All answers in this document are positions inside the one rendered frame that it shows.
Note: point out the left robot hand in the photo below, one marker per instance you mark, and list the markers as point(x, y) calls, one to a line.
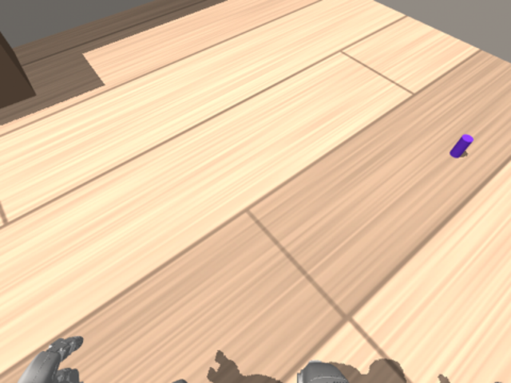
point(44, 367)

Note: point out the can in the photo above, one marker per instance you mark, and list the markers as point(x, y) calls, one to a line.
point(461, 146)

